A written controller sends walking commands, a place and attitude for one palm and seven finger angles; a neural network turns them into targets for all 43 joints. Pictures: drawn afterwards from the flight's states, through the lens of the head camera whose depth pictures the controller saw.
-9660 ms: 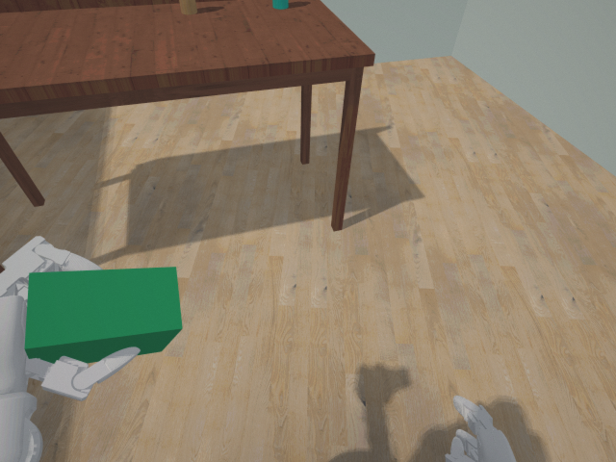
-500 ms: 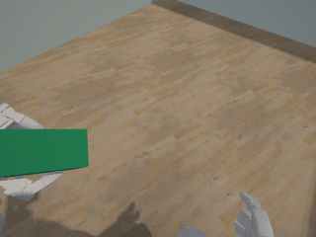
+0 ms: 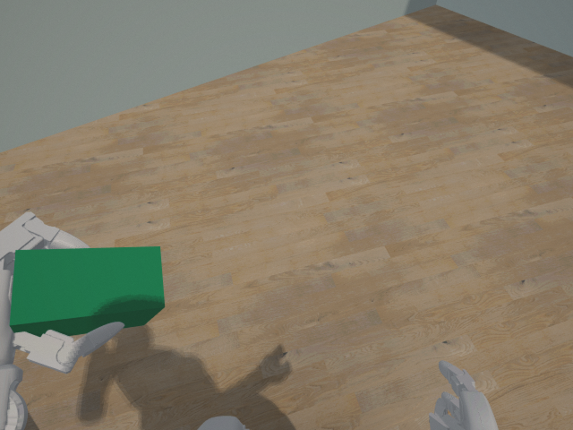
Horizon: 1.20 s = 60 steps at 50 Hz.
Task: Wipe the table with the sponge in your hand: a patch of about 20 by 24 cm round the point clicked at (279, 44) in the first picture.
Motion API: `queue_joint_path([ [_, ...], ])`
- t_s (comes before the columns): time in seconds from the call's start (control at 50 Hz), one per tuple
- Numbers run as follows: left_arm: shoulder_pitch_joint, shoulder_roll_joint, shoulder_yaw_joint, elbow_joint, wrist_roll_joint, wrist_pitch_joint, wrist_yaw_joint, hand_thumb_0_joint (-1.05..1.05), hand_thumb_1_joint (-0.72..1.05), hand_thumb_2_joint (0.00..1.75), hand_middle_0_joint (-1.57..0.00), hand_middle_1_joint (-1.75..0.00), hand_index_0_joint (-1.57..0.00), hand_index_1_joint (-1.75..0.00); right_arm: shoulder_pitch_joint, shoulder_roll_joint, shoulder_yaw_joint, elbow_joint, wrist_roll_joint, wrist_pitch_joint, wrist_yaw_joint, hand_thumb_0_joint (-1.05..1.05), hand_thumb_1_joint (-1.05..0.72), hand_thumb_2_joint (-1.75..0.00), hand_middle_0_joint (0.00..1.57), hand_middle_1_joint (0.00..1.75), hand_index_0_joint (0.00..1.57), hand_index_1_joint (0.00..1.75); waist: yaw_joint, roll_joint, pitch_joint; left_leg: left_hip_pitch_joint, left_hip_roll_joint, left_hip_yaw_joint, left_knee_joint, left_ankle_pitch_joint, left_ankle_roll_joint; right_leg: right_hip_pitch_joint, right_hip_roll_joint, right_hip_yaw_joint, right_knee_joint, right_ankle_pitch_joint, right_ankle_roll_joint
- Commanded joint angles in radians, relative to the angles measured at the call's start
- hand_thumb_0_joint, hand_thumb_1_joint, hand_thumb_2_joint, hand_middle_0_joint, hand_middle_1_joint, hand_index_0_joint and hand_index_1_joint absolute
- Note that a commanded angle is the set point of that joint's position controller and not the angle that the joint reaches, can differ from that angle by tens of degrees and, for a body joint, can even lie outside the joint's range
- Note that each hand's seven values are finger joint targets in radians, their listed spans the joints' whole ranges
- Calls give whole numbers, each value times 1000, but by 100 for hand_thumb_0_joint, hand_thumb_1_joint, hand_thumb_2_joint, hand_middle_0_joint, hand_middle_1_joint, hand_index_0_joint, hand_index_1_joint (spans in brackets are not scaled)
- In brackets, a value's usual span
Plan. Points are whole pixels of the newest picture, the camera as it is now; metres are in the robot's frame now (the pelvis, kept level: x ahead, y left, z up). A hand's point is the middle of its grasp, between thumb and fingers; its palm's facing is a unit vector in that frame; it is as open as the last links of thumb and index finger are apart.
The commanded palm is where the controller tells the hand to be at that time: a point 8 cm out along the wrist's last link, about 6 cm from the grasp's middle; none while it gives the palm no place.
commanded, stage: turn to face it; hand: left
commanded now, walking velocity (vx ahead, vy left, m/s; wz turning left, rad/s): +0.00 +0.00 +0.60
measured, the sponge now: (111, 292) +0.23 +0.20 +0.15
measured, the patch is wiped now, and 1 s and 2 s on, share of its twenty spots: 0.00 0.00 0.00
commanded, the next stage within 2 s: none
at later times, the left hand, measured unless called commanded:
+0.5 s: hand out of the picture +0.04 +0.26 +0.17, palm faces +0.62 -0.61 -0.49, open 10.4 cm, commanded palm -0.02 +0.28 +0.17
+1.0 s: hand out of the picture -0.12 +0.25 +0.17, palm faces +0.77 -0.47 -0.43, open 10.4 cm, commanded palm -0.19 +0.26 +0.17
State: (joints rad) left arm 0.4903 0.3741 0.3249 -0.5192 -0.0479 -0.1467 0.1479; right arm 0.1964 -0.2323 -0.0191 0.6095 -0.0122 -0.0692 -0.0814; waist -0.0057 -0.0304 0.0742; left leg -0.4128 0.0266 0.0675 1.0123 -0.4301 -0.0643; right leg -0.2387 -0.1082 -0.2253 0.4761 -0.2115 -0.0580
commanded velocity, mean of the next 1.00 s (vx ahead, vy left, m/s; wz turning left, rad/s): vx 0.00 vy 0.00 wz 0.60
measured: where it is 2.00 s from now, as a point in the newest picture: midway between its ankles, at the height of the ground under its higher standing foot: outside the picture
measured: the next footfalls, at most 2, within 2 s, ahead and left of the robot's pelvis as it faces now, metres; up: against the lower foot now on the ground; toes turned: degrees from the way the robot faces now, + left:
left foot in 0.14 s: -0.04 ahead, +0.16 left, +0.00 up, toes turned +11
right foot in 0.44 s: +0.00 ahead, -0.10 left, +0.00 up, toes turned +12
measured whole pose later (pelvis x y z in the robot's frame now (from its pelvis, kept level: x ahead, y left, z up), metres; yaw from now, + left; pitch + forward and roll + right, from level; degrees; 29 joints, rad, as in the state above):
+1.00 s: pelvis -0.15 -0.06 -0.01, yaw +36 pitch -1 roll -1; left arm 0.51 0.42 0.38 -0.61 -0.03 -0.19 0.14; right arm 0.23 -0.15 0.00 0.59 0.01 -0.12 -0.02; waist -0.01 -0.03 0.08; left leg -0.24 0.04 -0.04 0.54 -0.28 -0.02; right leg -0.48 -0.07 -0.11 0.99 -0.46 0.08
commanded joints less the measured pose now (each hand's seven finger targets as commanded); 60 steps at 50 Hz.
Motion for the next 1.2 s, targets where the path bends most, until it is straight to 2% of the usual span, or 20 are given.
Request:
queue_joint_path([
  [0.0, -35, 185, 181, -233, -1, -71, 48, 0, 10, 130, -120, -160, -120, -160, -96, -60, -27, -180, -7, -53, -9, 0, -90, -90, 20, 30, 20, 30, 51, -132, -176, 25, 13, 34, -238, -84, 28, 146, -283, 226, -173, 156, -75],
  [0.08, -41, 162, 158, -293, -9, -83, 50, 0, 10, 130, -120, -160, -120, -160, -37, -65, -32, -184, -4, -41, 1, 0, -90, -90, 20, 30, 20, 30, -10, -31, -236, 215, -18, 44, -594, 128, 48, 109, -238, 125, 86, 210, 12],
  [0.12, -35, 173, 141, -375, -21, -110, 39, 0, 10, 130, -120, -160, -120, -160, -56, -118, -52, -206, 3, -55, 4, 0, -90, -90, 20, 30, 20, 30, -4, 354, -186, 371, 271, -336, -671, 698, 168, -233, -35, 53, 446, -181, 122],
  [0.16, -5, 208, 179, -298, 14, -121, 8, 0, 10, 130, -120, -160, -120, -160, -43, -106, -52, -178, 14, -79, 26, 0, -90, -90, 20, 30, 20, 30, -5, 380, -122, 295, 379, -482, -654, 870, 290, -395, -4, 178, 662, -396, 133],
  [0.22, -68, 206, 170, -407, 15, -128, 4, 0, 10, 130, -120, -160, -120, -160, -63, -101, -51, -162, 29, -105, 45, 0, -90, -90, 20, 30, 20, 30, -2, 317, -106, 211, 230, -281, -636, 670, 220, -296, 22, 156, 575, -252, 145],
  [0.38, -53, 147, 145, -209, -14, -63, -10, 0, 10, 130, -120, -160, -120, -160, -57, -86, -26, -138, 27, -99, 45, 0, -90, -90, 20, 30, 20, 30, 18, 220, -129, 85, 177, -323, -551, 435, 177, 76, 115, 129, 39, -125, 157],
  [0.4, -87, 161, 151, -182, -8, -59, -11, 0, 10, 130, -120, -160, -120, -160, -66, -75, -21, -137, 31, -94, 42, 0, -90, -90, 20, 30, 20, 30, 25, 126, -129, 38, 135, -288, -472, 291, 142, 137, 63, 160, -104, -35, 139],
  [0.44, -147, 237, 185, -165, -6, -38, 12, 0, 10, 130, -120, -160, -120, -160, -82, -46, -14, -161, 38, -87, 31, 0, -90, -90, 20, 30, 20, 30, 22, -264, -142, -157, -63, -88, 19, -138, 28, 148, -339, 583, -214, 152, -37],
  [0.46, -141, 188, 139, -158, -19, -39, 10, 0, 10, 130, -120, -160, -120, -160, -60, -86, -42, -148, 29, -86, 30, 0, -90, -90, 20, 30, 20, 30, 13, -269, -125, -99, -43, -149, 212, -93, 19, 29, -362, 607, -252, 55, -52],
  [0.54, -108, 186, 151, -205, 1, -62, 8, 0, 10, 130, -120, -160, -120, -160, -153, -39, -5, -154, 16, -51, 14, 0, -90, -90, 20, 30, 20, 30, 16, -107, -114, -105, -6, -70, 246, 0, -13, 53, -235, 263, -191, 166, -44],
  [0.7, -19, 184, 189, -250, 4, -73, 50, 0, 10, 130, -120, -160, -120, -160, -95, -51, -24, -186, -8, -45, 3, 0, -90, -90, 20, 30, 20, 30, 49, -149, -203, 42, 2, 38, -287, -89, 32, 171, -280, 226, -130, 253, -74],
  [0.76, 0, 162, 172, -276, -5, -79, 48, 0, 10, 130, -120, -160, -120, -160, -52, -55, -31, -190, -1, -31, 9, 0, -90, -90, 20, 30, 20, 30, -1, -57, -230, 189, -27, 51, -560, 93, 45, 120, -241, 156, 36, 261, -4],
  [0.78, -14, 164, 162, -307, -11, -89, 46, 0, 10, 130, -120, -160, -120, -160, -39, -69, -40, -195, 0, -31, 9, 0, -90, -90, 20, 30, 20, 30, -17, 20, -239, 268, 6, 17, -624, 200, 62, 58, -204, 117, 172, 228, 32],
  [0.82, -36, 190, 157, -385, -14, -123, 32, 0, 10, 130, -120, -160, -120, -160, -53, -120, -56, -211, 10, -53, 18, 0, -90, -90, 20, 30, 20, 30, 1, 384, -160, 390, 363, -439, -677, 873, 219, -327, 3, 74, 511, -387, 134],
  [0.84, -2, 203, 187, -309, 16, -129, 17, 0, 10, 130, -120, -160, -120, -160, -42, -99, -46, -182, 4, -70, 24, 0, -90, -90, 20, 30, 20, 30, -5, 372, -124, 332, 398, -510, -670, 905, 280, -394, -3, 153, 637, -412, 128],
  [0.92, -39, 187, 161, -386, 16, -125, 5, 0, 10, 130, -120, -160, -120, -160, -53, -101, -55, -160, 31, -102, 52, 0, -90, -90, 20, 30, 20, 30, -3, 307, -104, 232, 215, -257, -631, 691, 212, -287, 29, 145, 550, -238, 146],
  [1.08, -30, 149, 152, -220, -15, -72, -10, 0, 10, 130, -120, -160, -120, -160, -50, -89, -34, -131, 22, -100, 50, 0, -90, -90, 20, 30, 20, 30, 10, 255, -132, 125, 188, -347, -584, 497, 196, 33, 122, 130, 113, -188, 160],
  [1.12, -58, 171, 163, -201, -6, -65, -11, 0, 10, 130, -120, -160, -120, -160, -60, -70, -24, -138, 30, -89, 48, 0, -90, -90, 20, 30, 20, 30, 24, 128, -153, 66, 116, -287, -468, 290, 137, 157, 51, 167, -149, -12, 131],
  [1.16, -120, 246, 207, -181, -11, -51, 11, 0, 10, 130, -120, -160, -120, -160, -76, -48, -16, -163, 37, -88, 37, 0, -90, -90, 20, 30, 20, 30, 20, -248, -159, -169, -60, -97, 17, -126, 22, 186, -344, 538, -201, 239, -39],
  [1.18, -90, 180, 147, -164, -24, -48, 8, 0, 10, 130, -120, -160, -120, -160, -60, -82, -45, -149, 32, -87, 37, 0, -90, -90, 20, 30, 20, 30, 8, -256, -142, -131, -40, -140, 192, -89, 12, 93, -359, 543, -209, 220, -54],
])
